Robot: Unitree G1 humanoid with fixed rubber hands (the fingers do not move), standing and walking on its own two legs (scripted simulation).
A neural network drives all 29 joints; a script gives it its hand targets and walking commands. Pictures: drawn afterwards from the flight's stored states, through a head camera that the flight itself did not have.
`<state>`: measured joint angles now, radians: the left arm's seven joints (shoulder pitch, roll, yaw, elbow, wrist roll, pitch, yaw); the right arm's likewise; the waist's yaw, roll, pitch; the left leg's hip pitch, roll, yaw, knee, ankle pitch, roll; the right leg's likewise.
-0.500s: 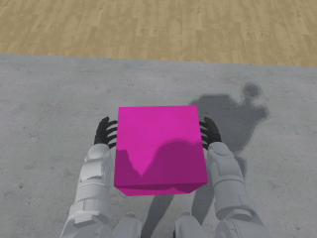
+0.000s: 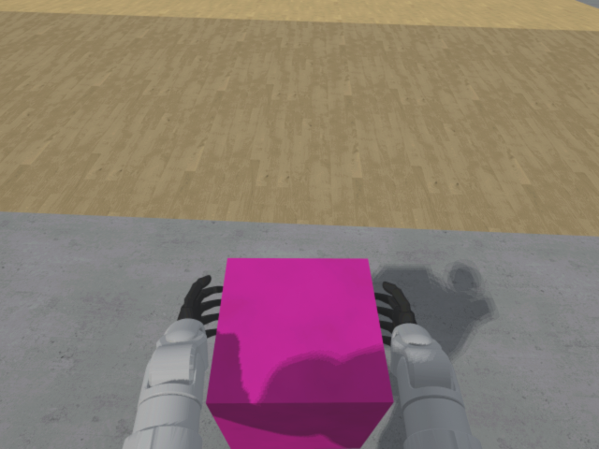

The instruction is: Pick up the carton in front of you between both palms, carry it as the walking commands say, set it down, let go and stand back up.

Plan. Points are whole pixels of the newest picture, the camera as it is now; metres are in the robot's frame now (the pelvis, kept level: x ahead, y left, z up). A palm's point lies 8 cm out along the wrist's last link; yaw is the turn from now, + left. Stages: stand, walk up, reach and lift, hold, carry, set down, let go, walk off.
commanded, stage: reach and lift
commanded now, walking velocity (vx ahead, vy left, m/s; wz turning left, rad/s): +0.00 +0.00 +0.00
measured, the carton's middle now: (296, 357) +0.29 +0.00 -0.05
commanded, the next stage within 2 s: hold in 0.94 s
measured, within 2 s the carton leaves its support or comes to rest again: neither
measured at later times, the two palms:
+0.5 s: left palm (191, 323) +0.30 +0.15 +0.04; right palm (405, 328) +0.29 -0.15 +0.03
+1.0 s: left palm (189, 319) +0.30 +0.15 +0.05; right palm (407, 324) +0.29 -0.15 +0.05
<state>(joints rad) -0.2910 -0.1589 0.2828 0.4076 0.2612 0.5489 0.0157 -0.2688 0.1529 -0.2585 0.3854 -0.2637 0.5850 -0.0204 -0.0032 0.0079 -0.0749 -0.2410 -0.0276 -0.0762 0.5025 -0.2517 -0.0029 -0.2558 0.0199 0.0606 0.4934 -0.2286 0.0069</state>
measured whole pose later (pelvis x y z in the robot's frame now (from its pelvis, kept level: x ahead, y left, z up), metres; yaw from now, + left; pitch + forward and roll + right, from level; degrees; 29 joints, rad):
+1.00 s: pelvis +0.01 +0.00 +0.01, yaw +0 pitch -6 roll +0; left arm -0.27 -0.15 0.24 0.28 0.28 0.68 0.00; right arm -0.25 0.15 -0.21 0.26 -0.27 0.71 -0.01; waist 0.00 0.01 0.01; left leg -0.06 -0.02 -0.08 0.37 -0.21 0.00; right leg -0.08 0.02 0.07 0.36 -0.18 0.00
